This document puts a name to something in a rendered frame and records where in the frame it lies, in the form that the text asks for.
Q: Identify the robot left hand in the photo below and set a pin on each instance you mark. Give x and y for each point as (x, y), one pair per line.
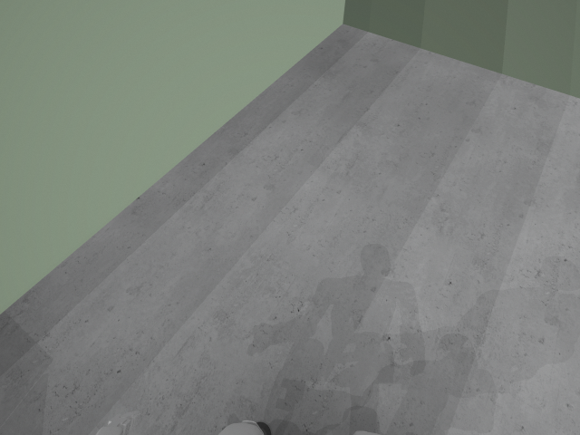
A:
(121, 424)

